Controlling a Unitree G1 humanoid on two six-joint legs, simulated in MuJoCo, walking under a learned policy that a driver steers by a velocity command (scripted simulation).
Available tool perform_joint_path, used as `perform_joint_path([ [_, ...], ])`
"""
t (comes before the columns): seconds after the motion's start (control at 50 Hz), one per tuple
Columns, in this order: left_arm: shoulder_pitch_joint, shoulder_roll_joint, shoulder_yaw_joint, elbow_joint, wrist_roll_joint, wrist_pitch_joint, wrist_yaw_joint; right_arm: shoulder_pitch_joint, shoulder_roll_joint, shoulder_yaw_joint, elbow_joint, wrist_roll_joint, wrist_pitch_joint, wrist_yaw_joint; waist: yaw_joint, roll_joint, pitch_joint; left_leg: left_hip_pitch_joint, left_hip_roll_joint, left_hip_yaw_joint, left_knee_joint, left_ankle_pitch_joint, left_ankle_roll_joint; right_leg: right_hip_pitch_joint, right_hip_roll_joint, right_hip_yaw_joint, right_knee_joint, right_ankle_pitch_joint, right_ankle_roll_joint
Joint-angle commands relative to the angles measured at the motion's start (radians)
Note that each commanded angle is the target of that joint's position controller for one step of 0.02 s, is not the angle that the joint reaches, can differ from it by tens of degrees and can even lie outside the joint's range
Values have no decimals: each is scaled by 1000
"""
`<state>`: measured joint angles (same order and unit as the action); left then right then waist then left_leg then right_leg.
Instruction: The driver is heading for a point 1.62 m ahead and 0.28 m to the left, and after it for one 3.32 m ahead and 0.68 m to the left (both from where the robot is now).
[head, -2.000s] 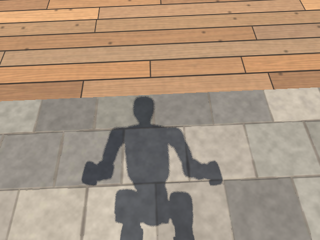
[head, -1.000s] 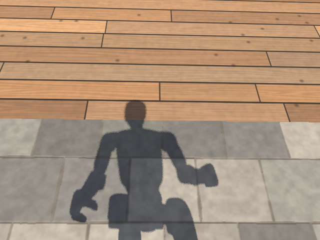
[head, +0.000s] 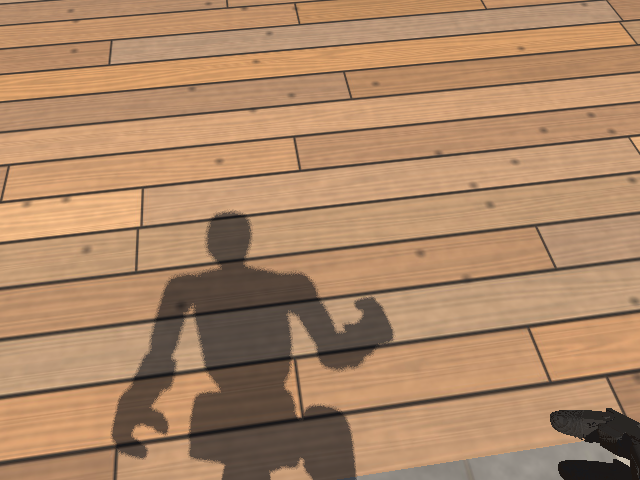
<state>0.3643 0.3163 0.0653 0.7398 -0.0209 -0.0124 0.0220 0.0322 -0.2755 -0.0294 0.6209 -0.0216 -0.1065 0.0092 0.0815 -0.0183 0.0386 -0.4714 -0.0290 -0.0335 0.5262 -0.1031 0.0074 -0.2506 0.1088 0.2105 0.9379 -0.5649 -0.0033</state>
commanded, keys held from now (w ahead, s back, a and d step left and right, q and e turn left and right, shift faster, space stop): e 0.08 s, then q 0.92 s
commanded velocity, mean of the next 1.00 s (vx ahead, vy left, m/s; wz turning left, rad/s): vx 0.06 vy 0.00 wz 0.23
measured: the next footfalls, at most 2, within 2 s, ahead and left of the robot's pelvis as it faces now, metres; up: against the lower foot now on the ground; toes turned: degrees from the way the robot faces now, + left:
right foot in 0.30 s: +0.15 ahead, -0.13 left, +0.00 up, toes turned -1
left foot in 0.58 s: +0.13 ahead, +0.11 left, +0.00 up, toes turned +7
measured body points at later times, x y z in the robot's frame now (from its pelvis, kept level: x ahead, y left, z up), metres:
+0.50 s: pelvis +0.09 +0.00 +0.01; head +0.10 +0.00 +0.46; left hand +0.26 +0.26 -0.08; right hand +0.19 -0.28 -0.11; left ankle +0.08 +0.11 -0.70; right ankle +0.11 -0.13 -0.72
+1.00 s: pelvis +0.09 +0.02 +0.02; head +0.11 +0.05 +0.47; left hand +0.16 +0.34 -0.09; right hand +0.32 -0.21 -0.06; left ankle +0.09 +0.11 -0.72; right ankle +0.15 -0.13 -0.69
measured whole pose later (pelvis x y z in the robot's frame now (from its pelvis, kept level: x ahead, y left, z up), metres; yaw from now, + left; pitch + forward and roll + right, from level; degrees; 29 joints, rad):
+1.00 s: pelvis +0.09 +0.02 +0.02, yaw +19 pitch +1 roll -2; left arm 0.11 0.29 0.08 0.72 -0.01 0.00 0.03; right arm 0.18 -0.31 -0.07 0.65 0.01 0.04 -0.03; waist -0.02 0.00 0.05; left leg -0.29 -0.10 -0.18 0.47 -0.19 0.06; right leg -0.40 0.03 0.11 0.75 -0.36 0.09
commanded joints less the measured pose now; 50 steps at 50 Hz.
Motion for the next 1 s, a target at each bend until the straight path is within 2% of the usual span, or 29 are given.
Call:
perform_joint_path([
  [0.02, 35, 160, 32, -91, -11, 8, 7, 192, -116, -46, -39, 8, 35, -12, -123, 127, -264, 618, 413, -407, -98, 364, 225, -450, -89, -64, 412, -5, 71],
  [0.04, -11, 155, 37, -101, -3, 25, 11, 142, -98, -37, -36, 7, 44, -13, -108, 88, -181, 494, 360, -299, -118, 412, 211, -433, -116, -86, 385, 30, 87],
  [0.06, -19, 136, 39, -113, -1, 38, 14, 107, -100, -37, -25, 4, 49, -14, -78, 109, -135, 392, 328, -236, -144, 399, 204, -397, -146, -98, 336, 59, 90],
  [0.08, -6, 101, 31, -114, -2, 50, 13, 90, -113, -42, -15, -3, 50, -14, -62, 139, -103, 300, 291, -165, -186, 387, 200, -334, -151, -130, 288, 84, 92],
  [0.12, -12, 43, 14, -120, 9, 52, 16, 88, -119, -44, 14, -10, 44, -9, -57, 155, -107, 246, 269, -118, -218, 465, 229, -260, -135, -151, 166, 104, 92],
  [0.18, -34, -1, -11, -114, 32, 41, 9, 51, -106, -37, 47, 8, 44, -2, -44, 134, -175, 225, 259, -68, -210, 533, 238, -95, -150, -150, -98, 229, 72],
  [0.24, -75, 23, -7, -107, 33, 39, 0, 65, -125, -36, 81, 30, 52, 13, -54, 139, -171, 217, 234, -81, -192, 356, 217, 37, -120, -179, -323, 372, 57],
  [0.26, -77, 32, -3, -106, 34, 38, -2, 58, -133, -36, 85, 38, 56, 16, -41, 134, -153, 188, 220, -92, -180, 238, 199, 97, -105, -194, -419, 439, 41],
  [0.28, -95, 51, 2, -114, 39, 37, -1, 70, -121, -29, 92, 43, 58, 17, -37, 123, -129, 148, 196, -108, -169, 104, 158, 155, -108, -186, -505, 481, 18],
  [0.3, -109, 93, 10, -135, 47, 37, 6, 105, -101, -19, 101, 35, 57, 20, -46, 87, -126, 94, 164, -121, -145, -43, 96, 226, -184, -111, -534, 553, -15],
  [0.32, -119, 168, 24, -161, 54, 44, 20, 153, -80, -11, 98, 11, 56, 27, -83, -48, -145, 32, 85, -77, -44, -265, 37, 284, -333, -1, -510, 704, -74],
  [0.34, -157, 173, 30, -142, 49, 53, 20, 191, -58, -8, 96, 28, 62, 19, -113, -202, -146, 62, 30, 29, 11, -320, 2, 155, -390, 28, -563, 502, -155],
  [0.36, -197, 135, 26, -154, 45, 49, 15, 164, -104, -20, 102, 32, 73, 8, -89, -185, -88, 88, 26, 48, 68, -282, -18, 77, -360, 25, -602, 368, -160],
  [0.38, -210, 123, 26, -152, 44, 44, 15, 145, -126, -33, 97, 34, 83, 1, -81, -188, -59, 55, 16, 62, 124, -259, -20, 69, -347, 10, -601, 353, -146],
  [0.42, -221, 123, 30, -152, 34, 32, 20, 178, -129, -45, 98, 27, 107, -8, -82, -206, -58, 45, 33, 51, 235, -318, -27, 59, -394, 7, -581, 515, -169],
  [0.48, -234, 117, 34, -145, 25, 28, 27, 187, -100, -48, 80, 41, 124, 1, -79, -159, -79, 26, 59, 53, 320, -409, -24, 85, -439, -21, -544, 751, -200],
  [0.52, -275, 122, 40, -143, 15, 34, 29, 201, -90, -50, 75, 43, 131, 9, -91, -144, -100, 82, 57, 78, 235, -319, -19, 84, -422, -73, -509, 769, -179],
  [0.56, -299, 115, 43, -132, 1, 43, 31, 240, -90, -57, 82, 38, 136, 18, -118, -122, -105, 189, 23, 111, 55, -142, 10, 41, -380, -144, -432, 669, -123],
  [0.58, -251, 92, 41, -111, 0, 44, 29, 240, -121, -68, 72, 27, 135, 15, -109, -29, -88, 245, 38, 30, -63, 12, 44, -19, -323, -209, -321, 500, -56],
  [0.6, -223, 27, 23, -135, 42, 44, 27, 235, -256, -100, 42, 24, 131, -4, -65, 286, -82, 359, 274, -336, -155, 352, 155, -244, -183, -330, -37, 148, 63],
  [0.62, -346, 36, 20, -176, 37, 39, 35, 279, -275, -97, 30, -13, 116, 6, -151, 320, -93, 351, 406, -537, -218, 436, 335, -374, -75, -195, 156, -139, 72],
  [0.64, -345, 69, 32, -166, 26, 36, 39, 271, -247, -87, 26, -22, 96, 10, -145, 195, -102, 377, 388, -483, -202, 416, 344, -402, -101, -126, 264, -117, 64],
  [0.68, -311, 83, 43, -127, 29, 35, 45, 189, -208, -80, 16, 18, 87, -4, -105, 91, -98, 407, 296, -354, -160, 357, 249, -430, -132, -108, 259, 35, 58],
  [0.7, -304, 90, 48, -121, 31, 34, 49, 165, -194, -74, 11, 34, 92, -14, -96, 95, -106, 412, 275, -331, -155, 365, 227, -420, -140, -102, 238, 90, 66],
  [0.72, -290, 78, 47, -113, 26, 31, 46, 165, -185, -68, 8, 37, 100, -22, -89, 109, -121, 402, 250, -310, -156, 387, 220, -385, -127, -110, 244, 128, 77],
  [0.76, -271, 60, 42, -104, 16, 27, 38, 176, -181, -69, 0, 33, 110, -34, -90, 116, -142, 424, 228, -293, -162, 374, 220, -367, -109, -119, 203, 178, 91],
  [0.84, -297, 50, 37, -103, 16, 20, 33, 182, -198, -78, -11, 34, 126, -48, -108, 132, -125, 427, 210, -329, -176, 217, 218, -343, -96, -112, 12, 216, 109],
  [0.92, -299, 57, 38, -97, 14, 8, 21, 156, -209, -85, -28, 30, 137, -47, -113, 164, -96, 336, 190, -390, -189, 59, 221, -248, -81, -105, -127, 212, 107],
  [1.0, -281, 68, 42, -92, 8, -12, 5, 127, -213, -91, -43, 32, 146, -37, -114, 176, -103, 312, 181, -467, -168, 84, 220, -163, -64, -101, -238, 192, 88],
])
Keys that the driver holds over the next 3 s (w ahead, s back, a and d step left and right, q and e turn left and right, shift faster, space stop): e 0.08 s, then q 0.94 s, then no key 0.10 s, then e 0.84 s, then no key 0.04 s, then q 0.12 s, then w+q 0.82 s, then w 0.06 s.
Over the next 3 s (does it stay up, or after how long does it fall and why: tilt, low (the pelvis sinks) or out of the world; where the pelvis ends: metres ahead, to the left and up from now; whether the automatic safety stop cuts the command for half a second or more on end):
stays up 0.40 -0.02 0.01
